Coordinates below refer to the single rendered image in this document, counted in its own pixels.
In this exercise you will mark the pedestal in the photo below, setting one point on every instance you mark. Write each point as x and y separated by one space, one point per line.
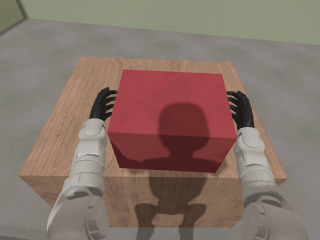
141 198

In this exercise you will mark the left robot upper arm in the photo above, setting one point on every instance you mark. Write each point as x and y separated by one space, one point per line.
83 218

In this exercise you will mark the robot right forearm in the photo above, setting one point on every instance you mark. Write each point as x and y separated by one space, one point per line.
255 175

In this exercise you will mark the robot left hand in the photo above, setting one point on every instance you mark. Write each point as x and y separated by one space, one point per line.
99 107

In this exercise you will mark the robot right hand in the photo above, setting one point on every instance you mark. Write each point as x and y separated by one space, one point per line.
244 116

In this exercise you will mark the robot left forearm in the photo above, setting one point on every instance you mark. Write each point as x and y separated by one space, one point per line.
88 164

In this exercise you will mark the right robot upper arm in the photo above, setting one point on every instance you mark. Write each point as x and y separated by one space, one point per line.
262 221

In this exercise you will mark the carton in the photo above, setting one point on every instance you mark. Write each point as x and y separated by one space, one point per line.
171 121

